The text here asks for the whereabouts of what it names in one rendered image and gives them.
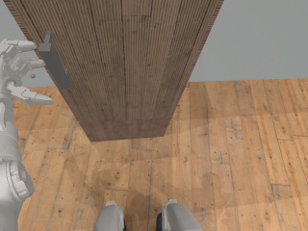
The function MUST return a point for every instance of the robot left hand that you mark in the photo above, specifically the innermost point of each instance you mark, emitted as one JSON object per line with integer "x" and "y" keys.
{"x": 19, "y": 68}

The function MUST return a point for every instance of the left robot upper arm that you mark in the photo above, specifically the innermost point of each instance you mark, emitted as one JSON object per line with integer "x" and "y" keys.
{"x": 15, "y": 186}

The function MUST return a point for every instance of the left robot forearm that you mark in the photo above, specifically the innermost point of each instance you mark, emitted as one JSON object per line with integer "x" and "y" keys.
{"x": 9, "y": 139}

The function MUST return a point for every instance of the right robot shin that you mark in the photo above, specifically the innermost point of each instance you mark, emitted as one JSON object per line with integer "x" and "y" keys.
{"x": 169, "y": 202}

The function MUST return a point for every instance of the cupboard door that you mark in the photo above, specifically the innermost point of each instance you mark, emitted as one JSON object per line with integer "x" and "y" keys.
{"x": 126, "y": 59}

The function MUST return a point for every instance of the handle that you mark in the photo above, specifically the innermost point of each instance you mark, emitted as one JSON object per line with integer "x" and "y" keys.
{"x": 51, "y": 59}

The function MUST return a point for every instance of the right robot thigh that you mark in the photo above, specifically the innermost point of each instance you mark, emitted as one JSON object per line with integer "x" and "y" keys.
{"x": 177, "y": 217}

